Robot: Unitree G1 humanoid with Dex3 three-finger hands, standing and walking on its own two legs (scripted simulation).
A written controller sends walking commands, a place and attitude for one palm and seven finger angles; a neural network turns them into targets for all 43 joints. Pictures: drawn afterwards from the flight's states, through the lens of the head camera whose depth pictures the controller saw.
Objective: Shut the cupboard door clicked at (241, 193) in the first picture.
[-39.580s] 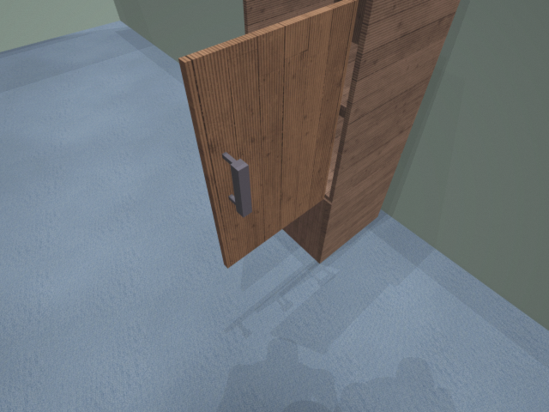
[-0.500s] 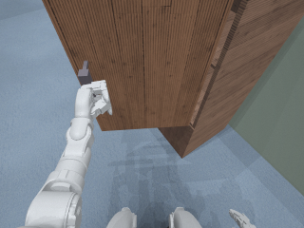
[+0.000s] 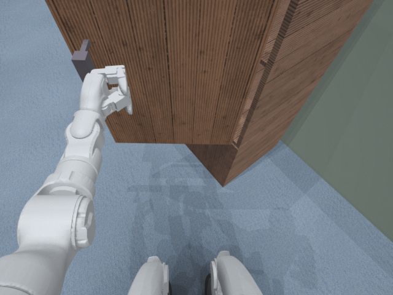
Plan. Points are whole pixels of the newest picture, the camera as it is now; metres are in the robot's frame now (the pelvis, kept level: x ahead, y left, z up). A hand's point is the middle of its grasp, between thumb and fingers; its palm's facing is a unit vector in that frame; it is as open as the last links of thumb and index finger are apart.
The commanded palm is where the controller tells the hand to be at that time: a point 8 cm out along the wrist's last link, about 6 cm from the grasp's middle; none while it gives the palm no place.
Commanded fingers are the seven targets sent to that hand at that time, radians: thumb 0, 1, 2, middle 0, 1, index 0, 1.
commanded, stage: push the door shut along its arc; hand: left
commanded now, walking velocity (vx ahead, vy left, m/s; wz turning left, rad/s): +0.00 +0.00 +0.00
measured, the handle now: (94, 75) +0.56 +0.19 +0.08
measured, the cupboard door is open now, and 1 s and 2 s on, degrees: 52 38 30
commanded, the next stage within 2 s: pull the fist back off the door in 1.02 s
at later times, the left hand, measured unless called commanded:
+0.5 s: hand (141, 74) +0.55 +0.09 +0.08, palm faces -0.26 -0.97 -0.04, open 2.9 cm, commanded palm +0.56 +0.13 +0.08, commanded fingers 0.00 0.90 0.90 -1.30 -1.50 -1.30 -1.50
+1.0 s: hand (150, 61) +0.59 +0.07 +0.09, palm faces -0.34 -0.94 -0.04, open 3.3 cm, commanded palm +0.62 +0.07 +0.08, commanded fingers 0.00 0.90 0.90 -1.30 -1.50 -1.30 -1.50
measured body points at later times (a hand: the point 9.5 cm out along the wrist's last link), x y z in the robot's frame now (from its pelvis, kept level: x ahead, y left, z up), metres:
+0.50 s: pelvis +0.01 +0.00 -0.01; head +0.15 +0.00 +0.41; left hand +0.56 +0.14 +0.09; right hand -0.02 -0.26 -0.12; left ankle +0.04 +0.11 -0.65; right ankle +0.04 -0.10 -0.65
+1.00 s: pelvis +0.00 +0.01 -0.03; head +0.18 +0.03 +0.38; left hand +0.60 +0.12 +0.09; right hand -0.04 -0.26 -0.13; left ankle +0.04 +0.11 -0.65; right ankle +0.04 -0.10 -0.65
